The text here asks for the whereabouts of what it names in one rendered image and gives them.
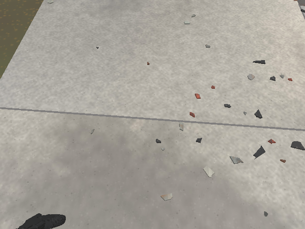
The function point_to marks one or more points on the left robot hand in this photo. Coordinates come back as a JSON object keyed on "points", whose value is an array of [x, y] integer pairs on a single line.
{"points": [[43, 222]]}

